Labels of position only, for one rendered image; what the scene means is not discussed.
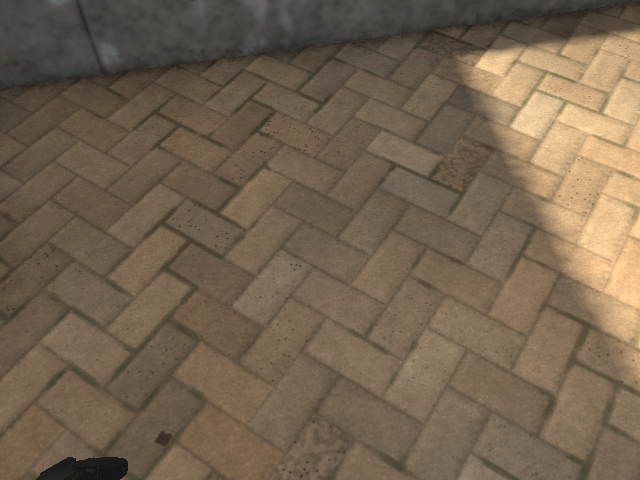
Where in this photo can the robot left hand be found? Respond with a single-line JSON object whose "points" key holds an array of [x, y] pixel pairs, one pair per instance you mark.
{"points": [[104, 468]]}

